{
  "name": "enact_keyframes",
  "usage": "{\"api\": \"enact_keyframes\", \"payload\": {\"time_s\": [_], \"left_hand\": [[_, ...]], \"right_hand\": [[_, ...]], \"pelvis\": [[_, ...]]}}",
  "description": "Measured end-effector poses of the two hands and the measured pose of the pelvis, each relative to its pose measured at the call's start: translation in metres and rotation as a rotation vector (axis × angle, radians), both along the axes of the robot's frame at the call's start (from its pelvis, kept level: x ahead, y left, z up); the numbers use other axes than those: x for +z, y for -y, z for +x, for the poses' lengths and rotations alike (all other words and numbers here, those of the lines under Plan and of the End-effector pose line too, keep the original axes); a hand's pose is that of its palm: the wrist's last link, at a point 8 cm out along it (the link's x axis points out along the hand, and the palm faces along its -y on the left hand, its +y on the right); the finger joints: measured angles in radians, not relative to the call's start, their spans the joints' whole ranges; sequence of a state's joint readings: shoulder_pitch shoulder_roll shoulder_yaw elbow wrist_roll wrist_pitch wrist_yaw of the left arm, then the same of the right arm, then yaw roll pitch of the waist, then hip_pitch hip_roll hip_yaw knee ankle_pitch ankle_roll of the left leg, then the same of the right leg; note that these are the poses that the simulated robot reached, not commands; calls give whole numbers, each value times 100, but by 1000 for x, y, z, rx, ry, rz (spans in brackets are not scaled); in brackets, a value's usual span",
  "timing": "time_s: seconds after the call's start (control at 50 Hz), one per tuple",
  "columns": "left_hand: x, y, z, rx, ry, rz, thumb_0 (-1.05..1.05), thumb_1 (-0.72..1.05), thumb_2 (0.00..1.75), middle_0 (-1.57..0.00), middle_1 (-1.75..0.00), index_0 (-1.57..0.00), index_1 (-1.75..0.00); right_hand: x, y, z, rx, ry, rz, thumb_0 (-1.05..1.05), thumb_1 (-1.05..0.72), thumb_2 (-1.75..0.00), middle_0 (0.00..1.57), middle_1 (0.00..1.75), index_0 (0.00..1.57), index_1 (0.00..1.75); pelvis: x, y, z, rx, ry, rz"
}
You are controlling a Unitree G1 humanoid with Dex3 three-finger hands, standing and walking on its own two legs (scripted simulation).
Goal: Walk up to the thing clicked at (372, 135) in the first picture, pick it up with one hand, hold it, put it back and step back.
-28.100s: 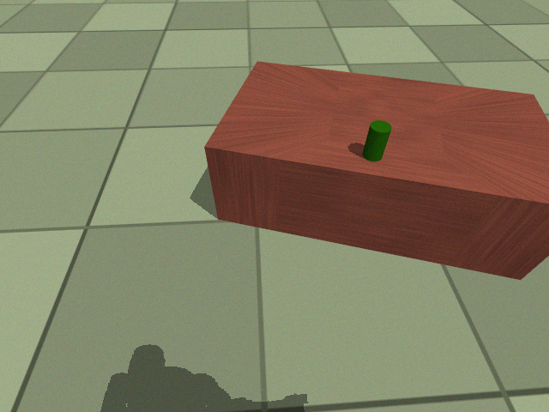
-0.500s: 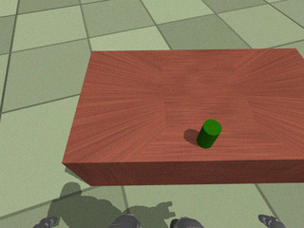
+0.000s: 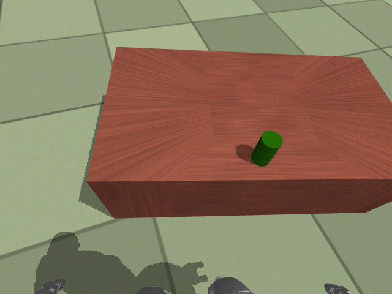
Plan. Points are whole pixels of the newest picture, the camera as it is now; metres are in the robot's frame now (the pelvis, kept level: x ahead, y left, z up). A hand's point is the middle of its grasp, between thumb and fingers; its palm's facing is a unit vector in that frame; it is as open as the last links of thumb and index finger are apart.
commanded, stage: step back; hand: right
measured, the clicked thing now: (265, 149) +0.60 -0.26 -0.25
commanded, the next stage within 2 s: none
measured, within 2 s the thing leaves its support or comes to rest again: neither
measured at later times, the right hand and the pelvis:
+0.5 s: hand out of the picture -0.02 -0.26 -0.16, palm faces -0.06 +0.90 -0.43, open 7.4 cm; pelvis -0.12 +0.01 -0.02, yaw +0 degrees
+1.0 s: hand out of the picture -0.16 -0.33 -0.15, palm faces +0.04 +0.91 -0.41, open 7.4 cm; pelvis -0.27 -0.04 -0.01, yaw -5 degrees
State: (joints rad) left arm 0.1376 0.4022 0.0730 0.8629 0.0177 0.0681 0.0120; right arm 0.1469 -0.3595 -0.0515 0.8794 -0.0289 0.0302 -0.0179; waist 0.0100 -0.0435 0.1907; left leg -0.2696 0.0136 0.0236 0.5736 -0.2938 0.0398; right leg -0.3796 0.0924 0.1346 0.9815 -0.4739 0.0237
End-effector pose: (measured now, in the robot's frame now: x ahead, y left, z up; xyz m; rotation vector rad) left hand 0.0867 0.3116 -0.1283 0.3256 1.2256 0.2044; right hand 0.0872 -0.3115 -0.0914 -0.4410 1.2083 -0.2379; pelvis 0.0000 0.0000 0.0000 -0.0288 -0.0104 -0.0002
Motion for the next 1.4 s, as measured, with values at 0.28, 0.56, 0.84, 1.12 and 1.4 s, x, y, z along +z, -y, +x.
{"api": "enact_keyframes", "payload": {"time_s": [0.28,0.56,0.84,1.12,1.4], "left_hand": [[29,22,-48,-56,50,47,1,90,90,-20,-30,-21,-30],[8,-3,-90,-47,146,6,1,90,90,-20,-30,-21,-30],[-2,14,-215,-79,-24,34,1,91,90,-20,-30,-20,-30],[35,50,-289,-67,54,86,1,90,90,-21,-30,-21,-30],[10,63,-358,-17,111,-8,1,90,90,-20,-30,-21,-30]], "right_hand": [[-24,3,-40,-32,83,109,1,-90,-90,20,30,20,30],[-12,-14,-141,15,25,24,1,-90,-90,20,30,21,30],[-1,32,-200,-1,156,-15,0,-90,-90,20,30,21,30],[-29,56,-319,-45,28,58,1,-90,-90,20,30,20,30],[-10,47,-392,38,14,28,1,-90,-90,21,30,21,30]], "pelvis": [[0,11,-57,-52,10,57],[-10,-10,-135,5,35,25],[-15,20,-221,-101,19,27],[-5,46,-300,-42,-7,63],[-5,56,-386,9,7,13]]}}
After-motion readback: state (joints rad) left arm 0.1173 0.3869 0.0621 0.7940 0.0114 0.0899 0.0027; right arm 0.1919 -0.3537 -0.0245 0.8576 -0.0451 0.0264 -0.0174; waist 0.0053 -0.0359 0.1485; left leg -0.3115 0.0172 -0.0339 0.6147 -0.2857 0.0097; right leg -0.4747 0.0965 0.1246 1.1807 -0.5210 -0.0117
